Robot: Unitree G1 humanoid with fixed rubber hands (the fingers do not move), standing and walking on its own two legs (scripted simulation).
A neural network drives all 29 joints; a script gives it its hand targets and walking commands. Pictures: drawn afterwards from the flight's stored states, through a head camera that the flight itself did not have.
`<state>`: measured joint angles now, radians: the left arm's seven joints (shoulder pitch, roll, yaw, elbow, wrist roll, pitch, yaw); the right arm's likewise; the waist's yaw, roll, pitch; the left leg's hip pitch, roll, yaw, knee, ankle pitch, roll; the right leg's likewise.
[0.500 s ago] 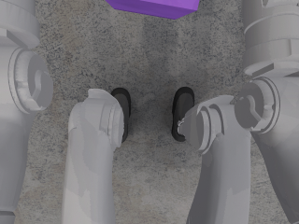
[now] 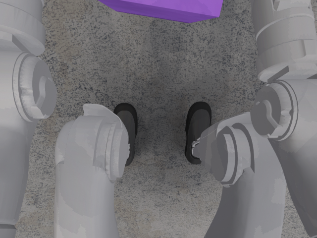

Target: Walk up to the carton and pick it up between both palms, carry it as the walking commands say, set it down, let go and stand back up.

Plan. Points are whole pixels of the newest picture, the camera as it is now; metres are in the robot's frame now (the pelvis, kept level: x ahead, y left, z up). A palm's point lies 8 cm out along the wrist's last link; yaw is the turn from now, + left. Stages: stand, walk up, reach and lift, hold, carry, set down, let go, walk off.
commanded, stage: reach and lift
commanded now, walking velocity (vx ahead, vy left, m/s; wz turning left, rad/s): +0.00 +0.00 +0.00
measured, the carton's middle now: out of the picture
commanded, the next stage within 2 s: none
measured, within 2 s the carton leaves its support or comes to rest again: leaves its support in 1.48 s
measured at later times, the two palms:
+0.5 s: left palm out of the picture +0.59 +0.17 -0.18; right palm out of the picture +0.57 -0.12 -0.19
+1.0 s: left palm out of the picture +0.59 +0.16 -0.18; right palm out of the picture +0.57 -0.12 -0.19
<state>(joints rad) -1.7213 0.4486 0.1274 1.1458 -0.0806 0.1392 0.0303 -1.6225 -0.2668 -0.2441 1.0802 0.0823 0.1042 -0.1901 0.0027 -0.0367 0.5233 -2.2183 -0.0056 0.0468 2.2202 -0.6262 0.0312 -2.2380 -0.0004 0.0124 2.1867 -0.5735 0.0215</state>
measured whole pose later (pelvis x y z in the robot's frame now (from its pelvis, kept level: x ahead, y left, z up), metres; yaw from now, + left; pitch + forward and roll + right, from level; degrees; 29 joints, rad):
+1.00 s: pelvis +0.00 -0.01 -0.01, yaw +1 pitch +34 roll +0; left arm -1.72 0.38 0.09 1.15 -0.08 0.18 -0.01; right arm -1.62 -0.26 -0.24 1.08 0.09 0.17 -0.11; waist 0.00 -0.05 0.52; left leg -2.20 -0.02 0.04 2.25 -0.64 0.04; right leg -2.22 0.04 0.03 2.22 -0.59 0.03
